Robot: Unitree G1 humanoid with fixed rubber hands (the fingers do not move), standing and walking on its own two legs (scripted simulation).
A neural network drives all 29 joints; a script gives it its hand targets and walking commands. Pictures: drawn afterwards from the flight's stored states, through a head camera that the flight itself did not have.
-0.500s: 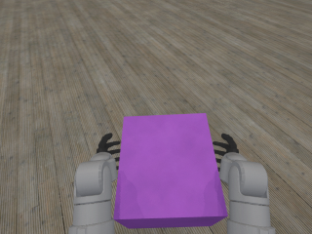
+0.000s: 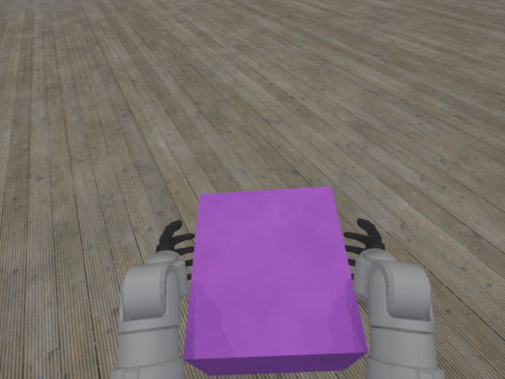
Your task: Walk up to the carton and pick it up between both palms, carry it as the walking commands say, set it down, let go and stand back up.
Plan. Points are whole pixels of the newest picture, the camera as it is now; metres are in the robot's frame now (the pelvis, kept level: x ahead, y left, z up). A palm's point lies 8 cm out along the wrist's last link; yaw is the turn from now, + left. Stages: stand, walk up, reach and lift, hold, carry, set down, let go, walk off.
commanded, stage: carry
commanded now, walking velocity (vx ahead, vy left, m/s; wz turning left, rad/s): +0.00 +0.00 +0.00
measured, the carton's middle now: (270, 281) +0.30 -0.01 +0.00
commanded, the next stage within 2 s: hold in 0.84 s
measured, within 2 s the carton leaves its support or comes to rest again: neither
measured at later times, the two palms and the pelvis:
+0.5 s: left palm (164, 266) +0.29 +0.15 +0.08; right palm (364, 260) +0.29 -0.15 +0.08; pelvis +0.00 +0.00 +0.00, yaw +0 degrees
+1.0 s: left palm (170, 281) +0.29 +0.15 +0.03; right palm (361, 279) +0.29 -0.15 +0.03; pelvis +0.00 +0.00 +0.01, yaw -3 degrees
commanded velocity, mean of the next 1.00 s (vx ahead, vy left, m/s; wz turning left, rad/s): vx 0.00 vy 0.00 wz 0.00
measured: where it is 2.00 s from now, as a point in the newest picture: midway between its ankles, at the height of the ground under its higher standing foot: outside the picture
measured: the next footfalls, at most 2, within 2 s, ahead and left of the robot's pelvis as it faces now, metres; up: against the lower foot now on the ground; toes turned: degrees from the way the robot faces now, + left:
none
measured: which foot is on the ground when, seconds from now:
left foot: down 0.00-1.00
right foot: down 0.00-1.00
